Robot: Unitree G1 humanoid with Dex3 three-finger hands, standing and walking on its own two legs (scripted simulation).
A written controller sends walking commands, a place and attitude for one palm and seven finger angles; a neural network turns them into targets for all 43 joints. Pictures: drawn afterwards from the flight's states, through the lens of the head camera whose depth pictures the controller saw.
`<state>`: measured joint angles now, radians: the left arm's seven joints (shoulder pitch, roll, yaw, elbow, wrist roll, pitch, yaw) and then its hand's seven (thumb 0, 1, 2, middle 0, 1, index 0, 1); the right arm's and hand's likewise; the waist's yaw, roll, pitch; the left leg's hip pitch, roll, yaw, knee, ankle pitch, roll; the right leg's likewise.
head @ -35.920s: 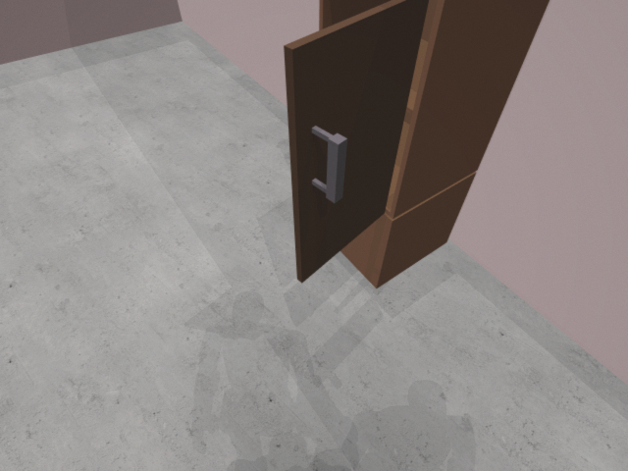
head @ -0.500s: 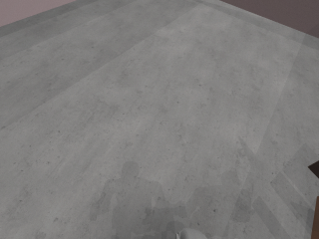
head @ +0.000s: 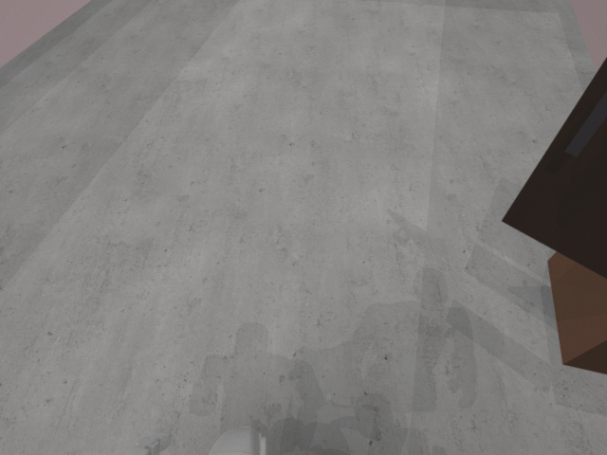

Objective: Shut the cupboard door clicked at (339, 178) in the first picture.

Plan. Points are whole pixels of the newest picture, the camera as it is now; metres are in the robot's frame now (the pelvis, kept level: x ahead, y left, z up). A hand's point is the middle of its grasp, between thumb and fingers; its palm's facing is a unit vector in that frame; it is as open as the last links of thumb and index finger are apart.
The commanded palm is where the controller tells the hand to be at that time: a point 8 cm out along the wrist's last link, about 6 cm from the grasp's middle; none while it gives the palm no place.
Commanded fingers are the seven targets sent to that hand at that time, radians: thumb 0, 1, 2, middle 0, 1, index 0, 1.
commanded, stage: turn to face it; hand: left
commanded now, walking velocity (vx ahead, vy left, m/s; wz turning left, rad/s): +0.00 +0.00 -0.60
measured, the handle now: (598, 115) +0.66 -0.51 +0.03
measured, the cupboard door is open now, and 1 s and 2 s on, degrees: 61 61 61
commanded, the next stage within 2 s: take the last steps up to it in 1.14 s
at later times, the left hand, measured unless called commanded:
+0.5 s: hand (163, 440) +0.16 +0.24 -0.17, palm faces -0.24 -0.95 -0.21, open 7.4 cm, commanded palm none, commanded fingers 0.00 0.90 0.90 -0.20 -0.30 -0.20 -0.30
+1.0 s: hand (244, 410) +0.20 +0.11 -0.16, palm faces -0.51 -0.83 -0.22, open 7.4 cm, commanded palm none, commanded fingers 0.00 0.90 0.90 -0.20 -0.30 -0.20 -0.30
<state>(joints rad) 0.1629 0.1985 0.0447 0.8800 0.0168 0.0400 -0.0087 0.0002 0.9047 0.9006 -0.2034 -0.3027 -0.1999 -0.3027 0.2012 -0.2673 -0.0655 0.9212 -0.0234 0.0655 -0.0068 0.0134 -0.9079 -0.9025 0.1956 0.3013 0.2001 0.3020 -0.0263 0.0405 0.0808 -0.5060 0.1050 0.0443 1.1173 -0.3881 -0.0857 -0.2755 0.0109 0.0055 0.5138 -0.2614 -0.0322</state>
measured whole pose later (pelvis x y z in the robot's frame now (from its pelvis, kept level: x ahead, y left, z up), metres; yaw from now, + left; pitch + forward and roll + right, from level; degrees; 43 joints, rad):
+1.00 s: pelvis +0.03 +0.00 +0.00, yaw -32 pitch +2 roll +0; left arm 0.19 0.19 0.03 0.91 0.02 0.03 -0.01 0.00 0.90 0.90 -0.21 -0.30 -0.20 -0.30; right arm 0.19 -0.25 -0.05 0.93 -0.02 0.06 -0.01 0.01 -0.91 -0.90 0.20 0.30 0.20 0.30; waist -0.01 0.02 0.05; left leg -0.48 0.08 0.02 0.97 -0.39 -0.09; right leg -0.25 0.03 0.03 0.46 -0.24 -0.03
